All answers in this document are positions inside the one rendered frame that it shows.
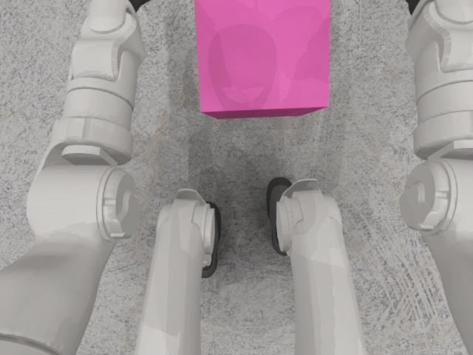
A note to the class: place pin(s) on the robot left thigh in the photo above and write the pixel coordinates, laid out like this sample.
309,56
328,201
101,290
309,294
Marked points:
170,319

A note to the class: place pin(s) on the robot left forearm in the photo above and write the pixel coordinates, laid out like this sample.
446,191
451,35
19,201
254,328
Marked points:
100,93

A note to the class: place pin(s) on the robot right forearm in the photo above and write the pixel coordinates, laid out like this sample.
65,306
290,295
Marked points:
440,42

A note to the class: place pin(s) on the right robot upper arm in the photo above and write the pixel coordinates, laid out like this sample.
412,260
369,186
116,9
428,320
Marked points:
437,201

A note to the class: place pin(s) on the robot left shin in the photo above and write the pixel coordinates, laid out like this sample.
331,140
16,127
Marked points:
188,194

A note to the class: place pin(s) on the left robot upper arm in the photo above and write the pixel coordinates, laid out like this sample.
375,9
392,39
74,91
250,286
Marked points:
77,213

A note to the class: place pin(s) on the carton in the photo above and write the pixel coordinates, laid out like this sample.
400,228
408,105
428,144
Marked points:
262,58

